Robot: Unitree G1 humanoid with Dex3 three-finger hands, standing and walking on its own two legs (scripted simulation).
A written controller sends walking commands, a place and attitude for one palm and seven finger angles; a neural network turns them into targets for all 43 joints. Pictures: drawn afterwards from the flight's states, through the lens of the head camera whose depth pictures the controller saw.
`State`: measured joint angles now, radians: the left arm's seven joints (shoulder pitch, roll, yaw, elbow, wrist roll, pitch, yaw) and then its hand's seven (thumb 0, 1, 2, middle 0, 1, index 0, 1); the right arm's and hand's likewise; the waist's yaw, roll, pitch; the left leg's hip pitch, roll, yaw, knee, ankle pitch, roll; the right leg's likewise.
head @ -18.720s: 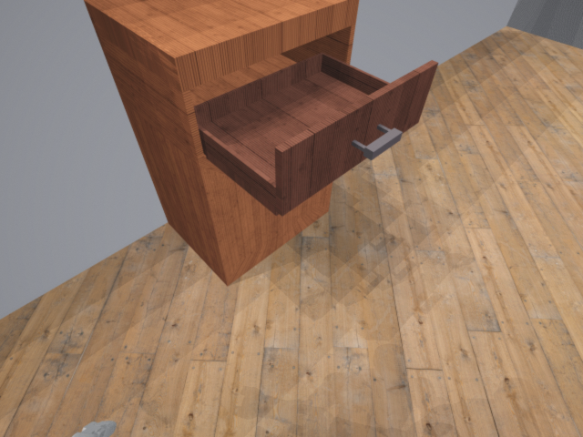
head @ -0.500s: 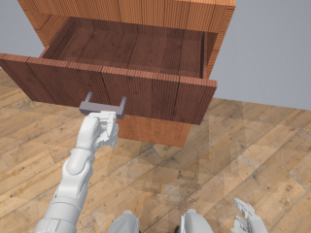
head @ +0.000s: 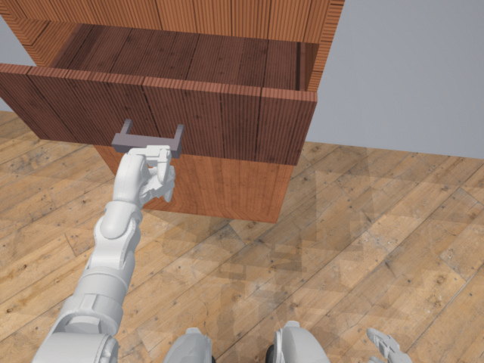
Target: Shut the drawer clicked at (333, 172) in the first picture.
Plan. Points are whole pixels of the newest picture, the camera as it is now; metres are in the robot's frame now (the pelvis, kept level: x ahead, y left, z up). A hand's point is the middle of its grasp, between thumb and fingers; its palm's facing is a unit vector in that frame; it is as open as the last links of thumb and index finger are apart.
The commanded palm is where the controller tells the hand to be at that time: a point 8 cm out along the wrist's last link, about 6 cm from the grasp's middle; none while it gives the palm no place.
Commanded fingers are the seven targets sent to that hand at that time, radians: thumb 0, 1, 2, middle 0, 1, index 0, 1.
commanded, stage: push the drawer shut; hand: left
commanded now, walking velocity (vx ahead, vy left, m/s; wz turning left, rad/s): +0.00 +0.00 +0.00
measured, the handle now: (150, 136) +0.49 +0.16 +0.04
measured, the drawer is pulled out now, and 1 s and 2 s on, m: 0.14 0.01 0.00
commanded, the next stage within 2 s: pull the fist back off the drawer in 1.30 s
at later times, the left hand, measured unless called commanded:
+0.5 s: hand (180, 150) +0.46 +0.10 +0.04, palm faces -0.14 -0.99 -0.06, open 3.4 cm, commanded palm +0.46 +0.15 +0.04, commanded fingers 0.00 0.90 0.90 -1.40 -1.60 -1.40 -1.60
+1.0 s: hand (186, 123) +0.52 +0.09 +0.04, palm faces -0.13 -0.99 -0.05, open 3.4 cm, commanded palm +0.52 +0.14 +0.04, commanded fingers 0.00 0.90 0.90 -1.40 -1.60 -1.40 -1.60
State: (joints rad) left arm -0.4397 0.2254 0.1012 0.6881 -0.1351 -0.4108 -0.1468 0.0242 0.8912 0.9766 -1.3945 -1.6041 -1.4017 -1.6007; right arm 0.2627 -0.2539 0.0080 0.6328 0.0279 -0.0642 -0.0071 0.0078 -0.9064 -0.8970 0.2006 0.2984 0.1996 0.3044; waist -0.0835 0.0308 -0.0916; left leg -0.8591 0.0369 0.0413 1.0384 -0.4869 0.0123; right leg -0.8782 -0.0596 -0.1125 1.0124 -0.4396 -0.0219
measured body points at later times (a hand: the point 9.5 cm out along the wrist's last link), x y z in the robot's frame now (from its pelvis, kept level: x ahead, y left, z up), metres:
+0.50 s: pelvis -0.01 +0.00 -0.01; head +0.11 +0.00 +0.42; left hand +0.46 +0.16 +0.04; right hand +0.02 -0.26 -0.13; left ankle +0.00 +0.11 -0.67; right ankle +0.03 -0.11 -0.67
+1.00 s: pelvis -0.01 +0.01 -0.02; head +0.14 +0.02 +0.41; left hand +0.52 +0.15 +0.04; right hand -0.03 -0.24 -0.13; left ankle +0.00 +0.11 -0.67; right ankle +0.03 -0.11 -0.67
